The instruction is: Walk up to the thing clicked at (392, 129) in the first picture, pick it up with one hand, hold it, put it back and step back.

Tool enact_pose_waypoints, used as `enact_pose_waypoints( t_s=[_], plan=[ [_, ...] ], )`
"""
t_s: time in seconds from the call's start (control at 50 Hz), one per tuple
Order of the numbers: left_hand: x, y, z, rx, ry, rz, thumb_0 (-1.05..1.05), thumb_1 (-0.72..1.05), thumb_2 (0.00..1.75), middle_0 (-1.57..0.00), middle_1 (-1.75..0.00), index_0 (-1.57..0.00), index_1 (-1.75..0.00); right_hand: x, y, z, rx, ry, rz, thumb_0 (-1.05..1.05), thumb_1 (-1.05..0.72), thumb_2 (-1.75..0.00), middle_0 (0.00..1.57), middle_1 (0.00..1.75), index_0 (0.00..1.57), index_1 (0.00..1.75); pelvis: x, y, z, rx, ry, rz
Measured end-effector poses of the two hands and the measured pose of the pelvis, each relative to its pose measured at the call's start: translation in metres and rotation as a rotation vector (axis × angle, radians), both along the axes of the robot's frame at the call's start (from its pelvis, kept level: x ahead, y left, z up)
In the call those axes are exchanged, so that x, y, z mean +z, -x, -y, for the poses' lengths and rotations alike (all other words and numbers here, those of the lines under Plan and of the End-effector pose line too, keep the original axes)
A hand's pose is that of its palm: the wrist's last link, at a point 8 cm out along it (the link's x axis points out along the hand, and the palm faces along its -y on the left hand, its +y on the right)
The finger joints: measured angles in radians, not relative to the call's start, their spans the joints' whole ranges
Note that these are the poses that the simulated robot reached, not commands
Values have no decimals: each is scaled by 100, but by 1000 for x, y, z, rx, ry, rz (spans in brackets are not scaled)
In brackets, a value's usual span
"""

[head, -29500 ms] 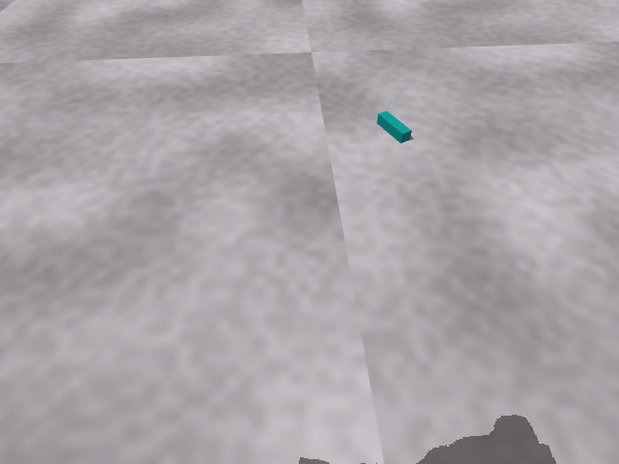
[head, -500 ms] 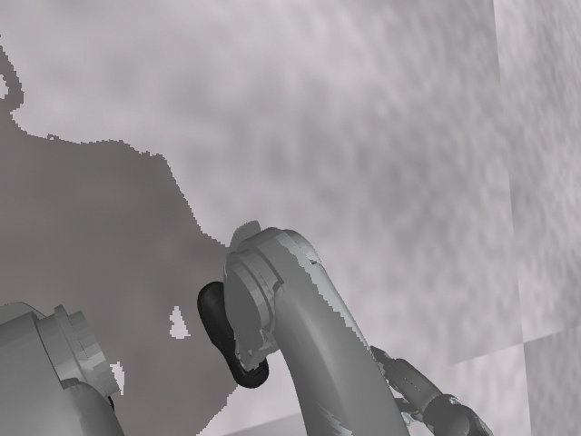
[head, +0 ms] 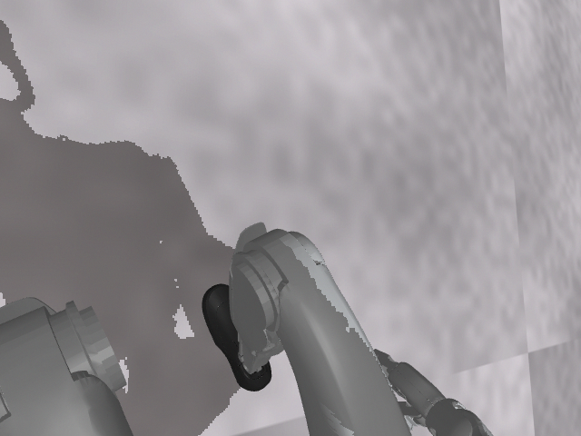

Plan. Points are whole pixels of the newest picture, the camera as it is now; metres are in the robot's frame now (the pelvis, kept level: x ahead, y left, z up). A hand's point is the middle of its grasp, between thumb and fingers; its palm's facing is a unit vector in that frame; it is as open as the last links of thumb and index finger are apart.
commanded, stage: settle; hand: left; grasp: from above
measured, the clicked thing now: out of the picture +0.46 +0.39 -0.28
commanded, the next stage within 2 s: lift in 0.66 s
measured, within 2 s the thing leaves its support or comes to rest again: leaves its support in 0.06 s
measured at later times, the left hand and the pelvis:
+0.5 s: hand out of the picture +0.44 +0.39 -0.16, palm faces -0.47 -0.11 -0.87, open 9.0 cm; pelvis +0.00 +0.00 +0.02, yaw +4 degrees
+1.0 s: hand out of the picture +0.43 +0.38 -0.11, palm faces -0.47 -0.15 -0.87, open 9.0 cm; pelvis -0.01 +0.00 +0.04, yaw +6 degrees
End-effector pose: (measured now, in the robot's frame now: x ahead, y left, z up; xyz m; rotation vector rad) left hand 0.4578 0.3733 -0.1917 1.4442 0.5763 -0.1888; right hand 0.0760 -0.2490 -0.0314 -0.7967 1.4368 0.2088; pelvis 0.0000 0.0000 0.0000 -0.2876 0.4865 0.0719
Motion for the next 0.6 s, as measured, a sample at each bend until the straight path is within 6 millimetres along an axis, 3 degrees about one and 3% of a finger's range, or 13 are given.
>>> enact_pose_waypoints(
  t_s=[0.14,0.36,0.6],
  plan=[
    [16,1,-6,-7,-5,24,0,18,31,-72,-53,-76,-47,0,-9,3,-11,-6,16,0,-92,-90,21,29,20,30,3,-1,0,8,-1,-19],
    [63,2,-22,10,-35,22,0,20,27,-75,-47,-78,-42,-6,-28,7,-55,-29,66,0,-91,-90,21,29,20,30,10,0,0,32,-16,-62],
    [96,7,-16,-28,-13,-5,0,19,26,-78,-44,-81,-38,-10,-27,7,-116,-26,71,0,-91,-90,21,29,20,30,20,4,2,51,-34,-81]
  ],
)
